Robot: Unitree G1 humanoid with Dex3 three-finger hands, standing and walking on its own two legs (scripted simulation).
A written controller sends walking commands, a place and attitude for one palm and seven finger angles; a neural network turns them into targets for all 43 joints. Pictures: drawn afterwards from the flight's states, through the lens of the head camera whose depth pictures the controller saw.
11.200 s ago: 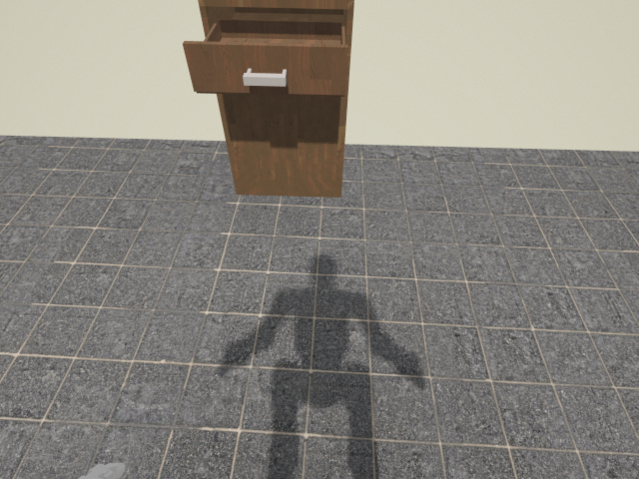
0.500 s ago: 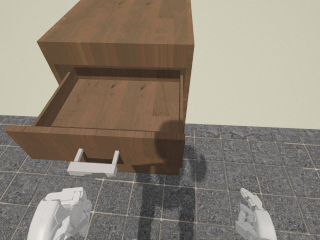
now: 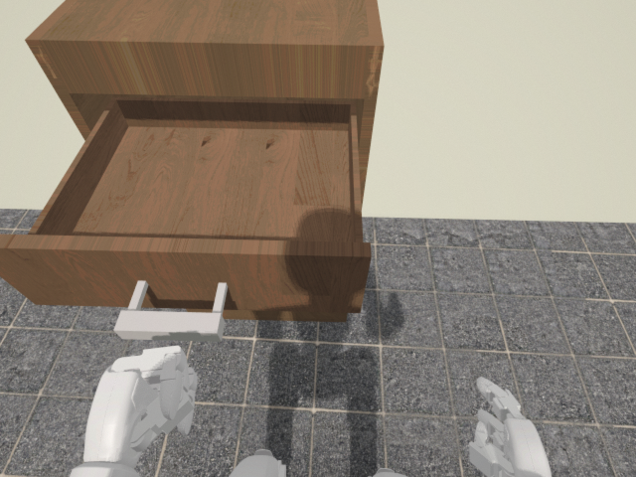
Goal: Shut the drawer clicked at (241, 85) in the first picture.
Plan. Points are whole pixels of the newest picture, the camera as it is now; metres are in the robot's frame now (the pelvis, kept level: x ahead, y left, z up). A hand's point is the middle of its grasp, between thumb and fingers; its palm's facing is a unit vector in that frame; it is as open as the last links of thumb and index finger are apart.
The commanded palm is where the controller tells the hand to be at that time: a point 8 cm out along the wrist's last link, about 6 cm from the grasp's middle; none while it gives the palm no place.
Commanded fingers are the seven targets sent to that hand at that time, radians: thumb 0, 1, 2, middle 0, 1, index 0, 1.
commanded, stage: bring the fist close to the handle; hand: left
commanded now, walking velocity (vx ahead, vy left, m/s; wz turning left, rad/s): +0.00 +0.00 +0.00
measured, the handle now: (176, 308) +0.31 +0.19 +0.05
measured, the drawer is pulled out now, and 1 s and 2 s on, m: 0.30 0.30 0.17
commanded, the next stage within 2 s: push the drawer shut in 0.54 s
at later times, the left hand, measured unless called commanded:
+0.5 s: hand (197, 390) +0.21 +0.14 +0.04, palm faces +0.00 -1.00 -0.04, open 3.2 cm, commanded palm +0.19 +0.20 +0.05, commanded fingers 0.00 0.90 0.90 -1.40 -1.60 -1.40 -1.60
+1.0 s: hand (196, 374) +0.23 +0.15 +0.04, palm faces -0.01 -1.00 -0.05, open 3.0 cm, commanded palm +0.23 +0.21 +0.05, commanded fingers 0.00 0.90 0.90 -1.40 -1.60 -1.40 -1.60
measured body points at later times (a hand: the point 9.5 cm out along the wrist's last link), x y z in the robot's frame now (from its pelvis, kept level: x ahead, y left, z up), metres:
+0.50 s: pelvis +0.00 +0.00 -0.01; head +0.06 +0.00 +0.43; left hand +0.21 +0.20 +0.05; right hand +0.17 -0.23 -0.09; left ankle +0.02 +0.12 -0.67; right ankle -0.02 -0.09 -0.67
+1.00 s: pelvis +0.00 +0.00 -0.01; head +0.06 +0.00 +0.43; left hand +0.23 +0.20 +0.05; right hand +0.17 -0.24 -0.10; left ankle +0.02 +0.12 -0.67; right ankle -0.02 -0.10 -0.67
